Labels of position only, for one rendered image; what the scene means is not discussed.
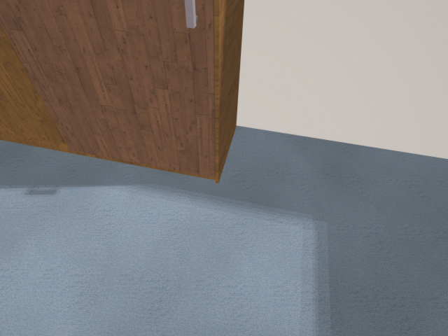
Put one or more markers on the wardrobe door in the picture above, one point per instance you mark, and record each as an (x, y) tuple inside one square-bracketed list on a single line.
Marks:
[(22, 110), (123, 79)]

